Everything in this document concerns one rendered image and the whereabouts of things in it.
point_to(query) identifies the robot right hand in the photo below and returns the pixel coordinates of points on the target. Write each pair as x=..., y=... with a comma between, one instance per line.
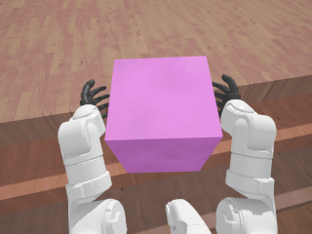
x=230, y=93

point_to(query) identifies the robot left forearm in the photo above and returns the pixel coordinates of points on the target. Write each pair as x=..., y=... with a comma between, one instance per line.
x=81, y=153

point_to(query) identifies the left robot upper arm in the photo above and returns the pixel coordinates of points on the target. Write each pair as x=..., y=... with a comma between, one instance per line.
x=99, y=217

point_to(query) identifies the robot left hand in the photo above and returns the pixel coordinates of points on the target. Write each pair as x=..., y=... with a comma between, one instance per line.
x=87, y=97

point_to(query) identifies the carton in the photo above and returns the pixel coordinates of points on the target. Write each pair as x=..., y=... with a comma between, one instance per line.
x=162, y=114

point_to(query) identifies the robot right thigh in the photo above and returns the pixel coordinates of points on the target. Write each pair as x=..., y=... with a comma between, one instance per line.
x=185, y=218

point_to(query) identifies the right robot upper arm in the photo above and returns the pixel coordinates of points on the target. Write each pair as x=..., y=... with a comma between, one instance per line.
x=244, y=216

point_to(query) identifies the robot right forearm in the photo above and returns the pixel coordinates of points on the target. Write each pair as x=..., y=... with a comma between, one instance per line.
x=252, y=148

